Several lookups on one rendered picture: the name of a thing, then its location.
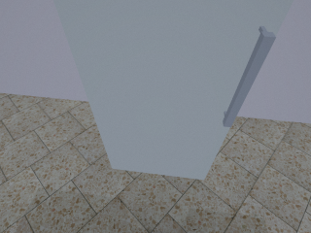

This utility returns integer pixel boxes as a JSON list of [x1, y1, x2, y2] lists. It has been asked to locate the handle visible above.
[[223, 26, 276, 127]]

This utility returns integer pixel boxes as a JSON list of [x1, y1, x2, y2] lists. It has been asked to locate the fridge door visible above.
[[53, 0, 294, 181]]

